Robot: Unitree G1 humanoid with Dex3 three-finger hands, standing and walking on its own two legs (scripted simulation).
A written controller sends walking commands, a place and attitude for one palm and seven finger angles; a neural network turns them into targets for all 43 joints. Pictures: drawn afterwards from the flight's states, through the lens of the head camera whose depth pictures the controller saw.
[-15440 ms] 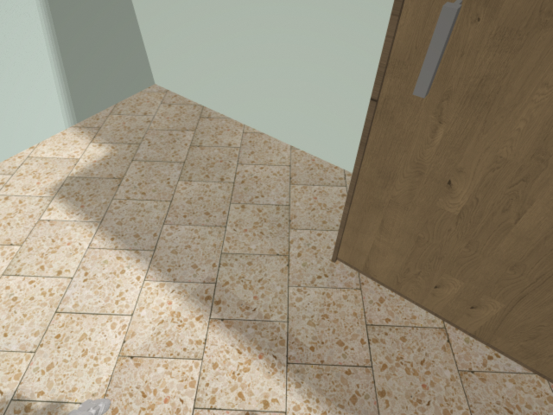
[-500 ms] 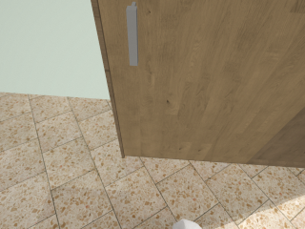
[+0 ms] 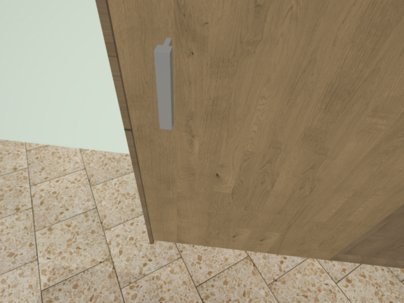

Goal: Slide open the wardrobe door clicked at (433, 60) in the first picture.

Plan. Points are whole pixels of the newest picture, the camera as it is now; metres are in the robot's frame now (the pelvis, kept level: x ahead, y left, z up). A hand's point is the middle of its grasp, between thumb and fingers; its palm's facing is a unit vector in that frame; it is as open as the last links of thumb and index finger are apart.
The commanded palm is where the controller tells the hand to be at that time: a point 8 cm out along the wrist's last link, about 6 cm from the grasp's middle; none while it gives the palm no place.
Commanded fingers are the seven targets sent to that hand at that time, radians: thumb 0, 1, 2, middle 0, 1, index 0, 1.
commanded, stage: come to a stop and stand still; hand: left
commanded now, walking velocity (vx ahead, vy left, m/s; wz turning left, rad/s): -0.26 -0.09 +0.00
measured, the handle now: (167, 85) +0.48 +0.12 +0.19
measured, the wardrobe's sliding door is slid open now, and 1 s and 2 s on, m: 0.00 0.00 0.00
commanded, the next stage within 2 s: look again from close up in 1.52 s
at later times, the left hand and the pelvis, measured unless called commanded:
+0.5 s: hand out of the picture +0.03 +0.17 -0.18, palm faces +0.07 -0.98 -0.19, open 7.3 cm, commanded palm none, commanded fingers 0.00 0.90 0.90 -0.20 -0.30 -0.20 -0.30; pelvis +0.00 -0.01 +0.00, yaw +1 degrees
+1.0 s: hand out of the picture -0.01 +0.16 -0.16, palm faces +0.00 -0.98 -0.21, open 7.4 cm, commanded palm none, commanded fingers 0.00 0.90 0.90 -0.20 -0.30 -0.20 -0.30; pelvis +0.01 -0.01 +0.01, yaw +0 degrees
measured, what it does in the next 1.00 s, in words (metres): steps on the spot: left foot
